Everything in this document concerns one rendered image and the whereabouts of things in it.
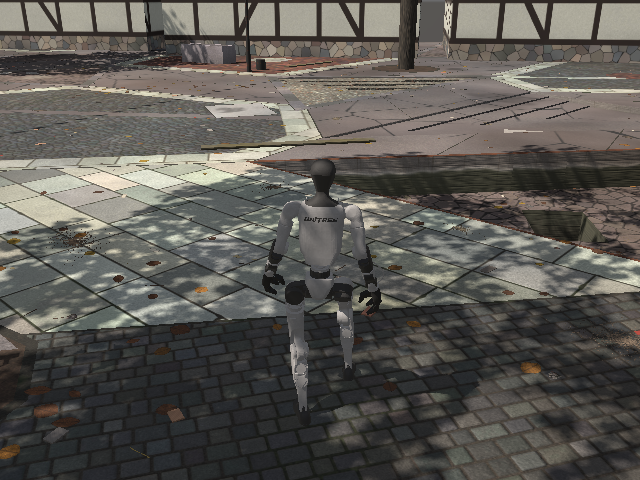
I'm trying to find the robot left shin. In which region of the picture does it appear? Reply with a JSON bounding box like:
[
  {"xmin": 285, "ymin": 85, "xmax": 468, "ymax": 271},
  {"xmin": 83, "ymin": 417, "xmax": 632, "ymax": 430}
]
[{"xmin": 290, "ymin": 343, "xmax": 308, "ymax": 412}]

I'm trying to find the robot left forearm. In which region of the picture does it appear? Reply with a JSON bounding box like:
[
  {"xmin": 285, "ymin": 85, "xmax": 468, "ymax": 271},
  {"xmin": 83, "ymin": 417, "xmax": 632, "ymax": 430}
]
[{"xmin": 264, "ymin": 239, "xmax": 283, "ymax": 277}]

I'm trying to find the robot torso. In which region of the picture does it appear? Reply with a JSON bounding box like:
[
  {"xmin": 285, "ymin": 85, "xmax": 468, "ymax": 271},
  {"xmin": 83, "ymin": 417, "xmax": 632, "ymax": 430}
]
[{"xmin": 298, "ymin": 197, "xmax": 345, "ymax": 300}]

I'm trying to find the robot right forearm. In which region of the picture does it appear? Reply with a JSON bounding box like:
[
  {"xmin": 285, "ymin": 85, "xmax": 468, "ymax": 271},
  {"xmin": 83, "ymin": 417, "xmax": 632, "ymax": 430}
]
[{"xmin": 358, "ymin": 244, "xmax": 379, "ymax": 292}]

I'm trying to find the robot left hand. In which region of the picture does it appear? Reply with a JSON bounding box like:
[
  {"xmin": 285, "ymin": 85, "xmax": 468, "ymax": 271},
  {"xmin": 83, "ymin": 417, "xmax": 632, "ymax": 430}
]
[{"xmin": 262, "ymin": 274, "xmax": 285, "ymax": 295}]

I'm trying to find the robot right upper arm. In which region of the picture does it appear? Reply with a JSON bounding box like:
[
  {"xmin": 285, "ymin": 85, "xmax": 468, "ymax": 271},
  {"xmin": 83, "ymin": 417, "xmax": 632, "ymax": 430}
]
[{"xmin": 343, "ymin": 203, "xmax": 368, "ymax": 260}]

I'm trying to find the robot left upper arm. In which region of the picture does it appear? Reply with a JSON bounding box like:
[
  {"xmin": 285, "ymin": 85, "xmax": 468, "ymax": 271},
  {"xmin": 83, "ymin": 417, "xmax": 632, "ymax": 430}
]
[{"xmin": 273, "ymin": 201, "xmax": 301, "ymax": 255}]

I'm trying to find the robot right hand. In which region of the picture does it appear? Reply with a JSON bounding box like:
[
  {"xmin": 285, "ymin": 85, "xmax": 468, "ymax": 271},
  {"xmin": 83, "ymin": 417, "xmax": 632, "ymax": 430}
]
[{"xmin": 358, "ymin": 288, "xmax": 382, "ymax": 315}]

